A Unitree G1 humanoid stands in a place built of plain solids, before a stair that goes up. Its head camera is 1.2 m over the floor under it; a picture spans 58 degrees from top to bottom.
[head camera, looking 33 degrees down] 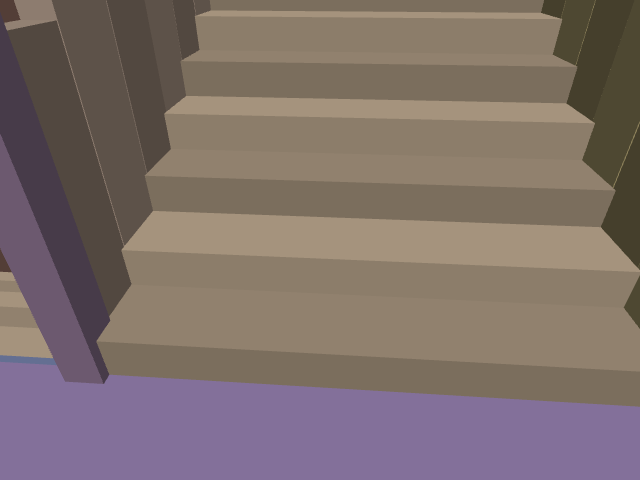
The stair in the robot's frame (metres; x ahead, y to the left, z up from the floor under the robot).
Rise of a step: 0.16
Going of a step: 0.29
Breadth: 1.80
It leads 4 degrees to the right of straight ahead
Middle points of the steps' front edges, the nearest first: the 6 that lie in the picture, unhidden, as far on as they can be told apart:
0.93 -0.16 0.16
1.22 -0.18 0.32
1.51 -0.20 0.48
1.80 -0.22 0.64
2.09 -0.24 0.80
2.38 -0.26 0.96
